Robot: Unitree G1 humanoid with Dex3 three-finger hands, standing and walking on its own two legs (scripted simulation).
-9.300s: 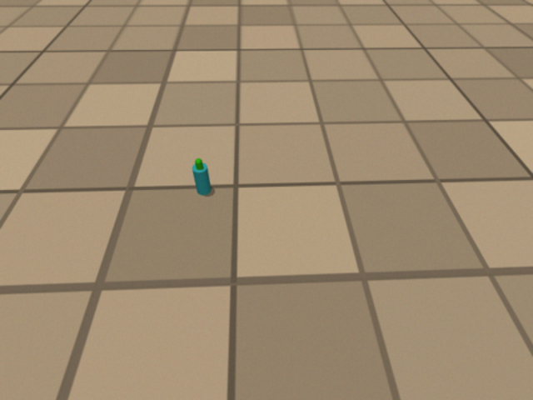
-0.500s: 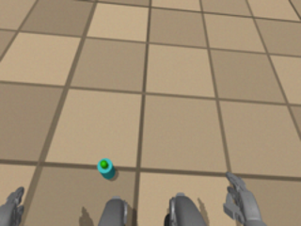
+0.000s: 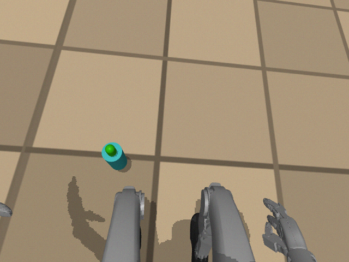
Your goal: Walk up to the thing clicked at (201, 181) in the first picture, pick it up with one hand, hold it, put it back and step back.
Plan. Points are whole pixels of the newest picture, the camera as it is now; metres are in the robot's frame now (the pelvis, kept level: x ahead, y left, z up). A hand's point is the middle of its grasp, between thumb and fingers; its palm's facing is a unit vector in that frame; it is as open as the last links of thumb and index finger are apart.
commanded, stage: go down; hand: left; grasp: from the side
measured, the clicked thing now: (114, 155) +0.44 +0.21 -0.41
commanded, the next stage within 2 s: approach in 1.30 s
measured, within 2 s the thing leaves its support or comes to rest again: neither
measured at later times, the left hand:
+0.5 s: hand (1, 162) +0.34 +0.40 -0.09, palm faces +0.18 -0.97 -0.14, open 17.6 cm
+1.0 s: hand (4, 157) +0.35 +0.41 -0.11, palm faces +0.17 -0.98 -0.12, open 17.5 cm
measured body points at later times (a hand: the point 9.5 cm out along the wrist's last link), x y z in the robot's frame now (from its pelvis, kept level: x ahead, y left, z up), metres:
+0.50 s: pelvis -0.02 +0.00 -0.07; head +0.18 +0.05 +0.33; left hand +0.32 +0.45 -0.08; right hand +0.15 -0.28 -0.17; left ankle +0.06 +0.13 -0.49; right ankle +0.08 -0.13 -0.49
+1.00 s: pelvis -0.03 +0.01 -0.11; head +0.17 +0.06 +0.29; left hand +0.34 +0.46 -0.10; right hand +0.12 -0.28 -0.21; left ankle +0.06 +0.13 -0.49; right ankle +0.08 -0.13 -0.49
